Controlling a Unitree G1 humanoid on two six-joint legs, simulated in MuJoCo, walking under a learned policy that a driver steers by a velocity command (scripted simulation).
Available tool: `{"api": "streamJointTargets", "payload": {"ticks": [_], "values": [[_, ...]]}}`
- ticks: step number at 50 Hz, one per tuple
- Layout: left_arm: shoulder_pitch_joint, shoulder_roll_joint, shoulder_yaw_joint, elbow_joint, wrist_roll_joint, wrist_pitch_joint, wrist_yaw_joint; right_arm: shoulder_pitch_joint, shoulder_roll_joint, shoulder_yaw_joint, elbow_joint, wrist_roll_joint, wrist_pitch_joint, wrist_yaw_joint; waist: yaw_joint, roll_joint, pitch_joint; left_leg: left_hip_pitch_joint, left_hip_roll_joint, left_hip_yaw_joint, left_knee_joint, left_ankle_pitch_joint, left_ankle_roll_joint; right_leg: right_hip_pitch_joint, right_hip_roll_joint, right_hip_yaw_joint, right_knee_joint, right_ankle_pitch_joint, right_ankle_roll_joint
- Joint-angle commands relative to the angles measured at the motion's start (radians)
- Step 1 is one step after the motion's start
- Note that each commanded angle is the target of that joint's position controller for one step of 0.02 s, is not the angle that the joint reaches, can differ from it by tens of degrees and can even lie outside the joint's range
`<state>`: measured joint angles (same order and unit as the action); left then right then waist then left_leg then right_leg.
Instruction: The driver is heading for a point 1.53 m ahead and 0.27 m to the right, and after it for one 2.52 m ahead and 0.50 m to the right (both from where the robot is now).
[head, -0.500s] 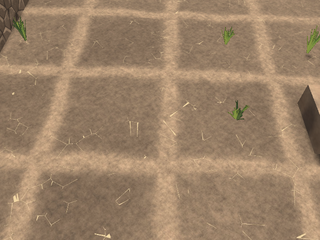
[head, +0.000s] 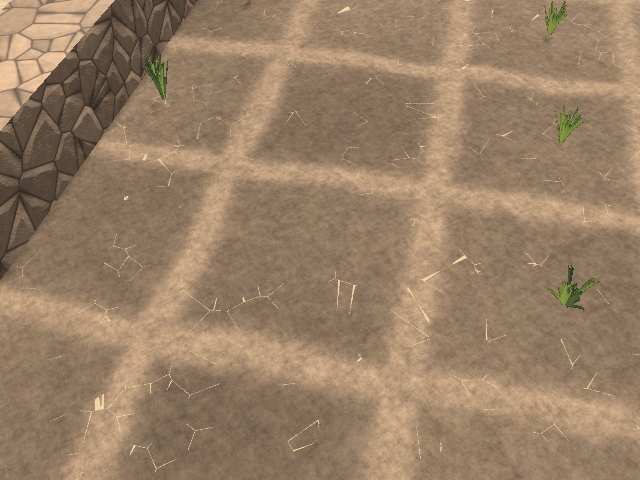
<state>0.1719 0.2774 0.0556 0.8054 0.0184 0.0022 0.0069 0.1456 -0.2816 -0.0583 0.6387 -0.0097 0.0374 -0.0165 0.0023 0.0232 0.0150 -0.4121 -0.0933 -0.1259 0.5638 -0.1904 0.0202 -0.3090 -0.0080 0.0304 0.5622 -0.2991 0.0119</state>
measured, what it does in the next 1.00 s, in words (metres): stands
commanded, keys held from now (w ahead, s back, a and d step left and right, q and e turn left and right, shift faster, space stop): no key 1.00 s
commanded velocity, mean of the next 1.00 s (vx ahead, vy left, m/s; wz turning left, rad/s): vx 0.00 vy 0.00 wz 0.05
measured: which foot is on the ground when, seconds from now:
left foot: down 0.00-1.00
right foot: down 0.00-1.00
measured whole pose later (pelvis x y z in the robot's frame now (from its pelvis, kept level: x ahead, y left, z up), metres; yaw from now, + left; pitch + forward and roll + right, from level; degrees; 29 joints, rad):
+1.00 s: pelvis +0.01 -0.01 +0.01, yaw +1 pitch -2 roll +0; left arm 0.20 0.23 0.01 1.04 0.00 -0.01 0.03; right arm 0.22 -0.22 -0.04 0.99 0.00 0.01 -0.04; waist 0.01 0.00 0.04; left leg -0.21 -0.01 -0.09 0.50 -0.26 -0.03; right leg -0.20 0.00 0.01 0.50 -0.27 0.00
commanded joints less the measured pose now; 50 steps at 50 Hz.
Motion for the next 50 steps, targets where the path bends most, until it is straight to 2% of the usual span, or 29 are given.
{"api": "streamJointTargets", "payload": {"ticks": [1,2,4,6,7,8,9,10,11,12,13,16,28,39,50], "values": [[-0.041,0.157,0.028,-0.072,0.035,-0.020,0.001,0.036,-0.107,-0.027,-0.062,-0.008,-0.026,-0.002,-0.035,-0.258,-0.053,0.012,0.035,0.013,0.102,-0.280,-0.026,-0.010,-0.324,0.353,-0.290,0.137,-0.227],[-0.090,0.130,0.019,-0.087,0.030,-0.028,0.003,0.002,-0.135,-0.038,-0.060,-0.005,-0.027,-0.003,-0.032,-0.228,-0.033,0.052,0.059,0.007,0.151,-0.245,-0.035,-0.027,-0.293,0.326,-0.290,0.115,-0.221],[-0.107,0.126,0.015,-0.081,0.000,-0.036,0.009,0.000,-0.099,-0.033,-0.040,-0.010,-0.018,-0.005,-0.027,-0.206,-0.034,0.064,0.072,0.027,0.129,-0.193,-0.053,0.026,-0.232,0.241,-0.251,0.181,-0.176],[-0.095,0.113,0.007,-0.065,-0.012,-0.035,0.011,0.018,-0.047,-0.018,-0.021,-0.008,-0.015,0.000,-0.036,-0.180,-0.045,0.136,0.084,0.052,0.010,-0.126,-0.058,0.060,-0.188,0.176,-0.196,0.303,-0.148],[-0.063,0.106,0.005,-0.052,-0.014,-0.033,0.008,0.017,-0.036,-0.014,-0.014,-0.005,-0.016,0.002,-0.030,-0.171,-0.051,0.178,0.083,0.061,-0.081,-0.034,-0.055,0.079,-0.159,0.147,-0.172,0.321,-0.127],[-0.030,0.101,0.002,-0.043,-0.012,-0.035,0.004,0.010,-0.049,-0.015,-0.012,-0.005,-0.015,0.002,-0.016,-0.160,-0.065,0.222,0.096,0.043,-0.114,0.064,-0.050,0.089,-0.144,0.137,-0.156,0.318,-0.104],[-0.009,0.094,-0.002,-0.039,-0.006,-0.041,-0.002,0.006,-0.079,-0.019,-0.017,-0.006,-0.012,-0.001,-0.002,-0.127,-0.082,0.265,0.128,0.009,-0.108,0.196,-0.039,0.079,-0.124,0.125,-0.139,0.281,-0.079],[0.041,0.110,0.001,-0.036,-0.001,-0.049,-0.012,0.005,-0.125,-0.029,-0.011,0.002,-0.007,-0.005,0.038,-0.069,-0.090,0.293,0.138,0.000,-0.056,0.233,-0.013,0.048,-0.089,0.102,-0.150,0.245,-0.057],[0.014,0.114,0.000,-0.031,-0.004,-0.049,-0.012,0.030,-0.107,-0.031,0.005,0.003,-0.006,-0.002,0.008,-0.050,-0.096,0.251,0.122,0.010,-0.053,0.150,-0.001,0.079,-0.070,0.062,-0.140,0.191,-0.041],[-0.022,0.111,-0.001,-0.034,-0.008,-0.045,-0.012,0.034,-0.082,-0.024,0.011,-0.003,-0.006,0.001,-0.005,-0.054,-0.077,0.231,0.120,0.005,-0.074,0.120,-0.002,0.080,-0.064,0.050,-0.126,0.154,-0.036],[-0.036,0.090,-0.007,-0.035,-0.009,-0.040,-0.009,0.026,-0.076,-0.021,0.019,-0.008,-0.008,0.002,0.001,-0.035,-0.063,0.219,0.123,-0.001,-0.090,0.117,-0.005,0.074,-0.061,0.040,-0.121,0.135,-0.035],[-0.030,0.087,-0.009,-0.024,-0.005,-0.026,-0.004,0.023,-0.076,-0.019,0.036,-0.007,-0.017,-0.001,0.011,0.009,-0.037,0.197,0.126,-0.007,-0.103,0.112,-0.009,0.075,-0.048,0.027,-0.114,0.115,-0.034],[-0.028,0.076,-0.012,0.063,-0.009,-0.020,0.007,0.053,-0.066,-0.012,0.125,-0.003,-0.033,-0.019,0.008,-0.013,-0.009,0.196,0.121,-0.003,-0.121,0.066,-0.014,0.078,-0.033,0.013,-0.132,0.083,-0.019],[0.005,0.073,-0.017,0.154,-0.013,-0.021,0.018,0.071,-0.052,-0.005,0.233,0.002,-0.036,-0.026,0.007,-0.019,0.007,0.211,0.107,0.021,-0.133,0.067,-0.020,0.074,-0.026,0.010,-0.156,0.073,-0.021],[0.046,0.062,-0.025,0.209,-0.015,-0.019,0.025,0.086,-0.044,0.005,0.332,0.006,-0.037,-0.030,0.008,-0.020,0.019,0.207,0.100,0.038,-0.144,0.066,-0.025,0.082,-0.019,0.005,-0.168,0.089,-0.027]]}}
